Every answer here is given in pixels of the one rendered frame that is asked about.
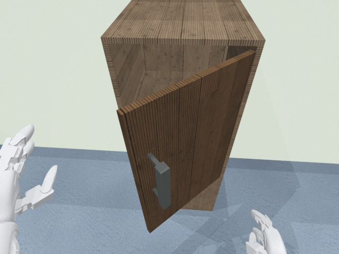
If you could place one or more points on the handle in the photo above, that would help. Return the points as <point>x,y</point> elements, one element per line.
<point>163,182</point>

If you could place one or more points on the left robot hand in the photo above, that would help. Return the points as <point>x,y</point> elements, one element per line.
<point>13,154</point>

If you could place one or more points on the right robot hand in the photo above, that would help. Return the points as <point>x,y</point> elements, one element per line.
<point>270,239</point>

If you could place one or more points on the cupboard door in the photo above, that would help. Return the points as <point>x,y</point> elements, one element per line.
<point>188,126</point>

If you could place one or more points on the robot left forearm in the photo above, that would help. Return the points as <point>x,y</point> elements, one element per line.
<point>8,234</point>

